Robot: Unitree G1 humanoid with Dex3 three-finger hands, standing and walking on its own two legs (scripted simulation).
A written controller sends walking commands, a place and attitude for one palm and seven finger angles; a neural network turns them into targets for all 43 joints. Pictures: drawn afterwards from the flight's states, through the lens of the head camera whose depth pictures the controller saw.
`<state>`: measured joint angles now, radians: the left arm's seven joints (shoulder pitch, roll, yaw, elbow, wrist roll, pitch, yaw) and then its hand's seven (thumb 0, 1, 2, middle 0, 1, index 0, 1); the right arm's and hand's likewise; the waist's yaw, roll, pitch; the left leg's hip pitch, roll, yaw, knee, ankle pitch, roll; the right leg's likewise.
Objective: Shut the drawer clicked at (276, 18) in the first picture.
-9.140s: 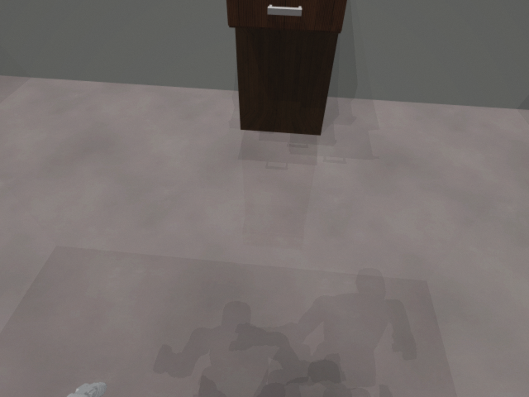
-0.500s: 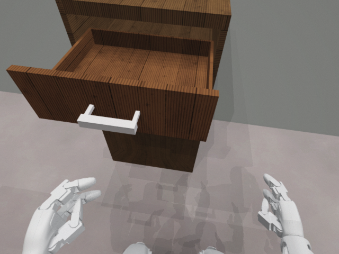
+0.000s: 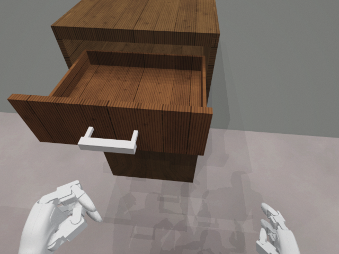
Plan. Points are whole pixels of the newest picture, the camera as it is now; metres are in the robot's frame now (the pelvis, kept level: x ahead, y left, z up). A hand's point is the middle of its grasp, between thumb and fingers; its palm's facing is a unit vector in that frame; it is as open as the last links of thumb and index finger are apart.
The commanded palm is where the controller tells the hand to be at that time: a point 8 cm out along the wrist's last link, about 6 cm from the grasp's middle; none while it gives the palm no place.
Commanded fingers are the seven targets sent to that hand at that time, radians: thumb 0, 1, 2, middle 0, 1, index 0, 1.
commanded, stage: raise the hand and make a fist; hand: left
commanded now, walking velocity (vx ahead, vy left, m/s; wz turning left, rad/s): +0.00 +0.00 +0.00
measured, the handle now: (110, 138) +0.35 +0.18 +0.09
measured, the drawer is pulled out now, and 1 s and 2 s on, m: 0.29 0.29 0.29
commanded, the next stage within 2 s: bring the fist close to the handle in 0.90 s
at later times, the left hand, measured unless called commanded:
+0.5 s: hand (80, 206) +0.16 +0.15 +0.18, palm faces +0.01 -0.99 -0.12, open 3.2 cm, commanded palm +0.11 +0.19 +0.19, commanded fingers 0.00 0.90 0.90 -1.40 -1.60 -1.40 -1.60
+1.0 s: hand (78, 203) +0.16 +0.15 +0.18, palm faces +0.05 -0.99 -0.13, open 3.3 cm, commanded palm +0.12 +0.19 +0.19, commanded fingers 0.00 0.90 0.90 -1.40 -1.60 -1.40 -1.60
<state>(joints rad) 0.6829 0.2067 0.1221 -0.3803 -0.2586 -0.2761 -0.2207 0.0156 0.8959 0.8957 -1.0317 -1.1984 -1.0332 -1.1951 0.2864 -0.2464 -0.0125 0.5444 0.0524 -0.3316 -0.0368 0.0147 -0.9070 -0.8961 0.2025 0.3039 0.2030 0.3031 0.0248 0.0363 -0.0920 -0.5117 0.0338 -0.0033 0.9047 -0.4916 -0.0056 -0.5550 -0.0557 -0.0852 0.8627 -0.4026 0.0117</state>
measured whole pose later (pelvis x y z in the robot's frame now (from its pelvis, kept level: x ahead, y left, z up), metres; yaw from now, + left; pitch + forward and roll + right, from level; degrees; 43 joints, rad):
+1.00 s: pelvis +0.01 -0.02 +0.02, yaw +0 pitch -2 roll -1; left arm 0.61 0.25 0.19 -0.55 -0.29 -0.01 -0.22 0.02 0.89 0.90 -1.41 -1.60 -1.41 -1.60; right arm 0.26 -0.25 0.05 0.58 0.08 -0.42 -0.07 0.01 -0.91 -0.90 0.20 0.30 0.20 0.30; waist 0.07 0.07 -0.08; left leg -0.25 0.06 -0.01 0.69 -0.41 -0.04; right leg -0.31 -0.02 -0.10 0.68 -0.34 -0.02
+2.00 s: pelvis +0.00 -0.01 +0.01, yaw +0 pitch +6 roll +0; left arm 0.37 0.16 0.04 -0.16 -0.18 -0.24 -0.13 0.02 0.89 0.90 -1.40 -1.60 -1.40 -1.60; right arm 0.26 -0.24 0.03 0.55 0.01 -0.27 -0.02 0.01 -0.91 -0.90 0.20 0.30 0.20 0.30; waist 0.00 0.04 -0.06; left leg -0.49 0.02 0.00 0.84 -0.46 -0.01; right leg -0.55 -0.06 -0.08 0.83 -0.39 0.01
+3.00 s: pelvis +0.00 -0.01 +0.01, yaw +0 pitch +7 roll +0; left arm 0.07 0.18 0.08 0.11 -0.20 -0.25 -0.14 -0.03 0.80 0.91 -1.40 -1.60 -1.40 -1.60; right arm 0.23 -0.26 0.03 0.59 0.03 -0.19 -0.03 0.01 -0.91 -0.90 0.20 0.30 0.20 0.30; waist 0.00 0.04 -0.05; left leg -0.51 0.02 0.00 0.82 -0.44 -0.02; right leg -0.57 -0.06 -0.08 0.82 -0.37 0.00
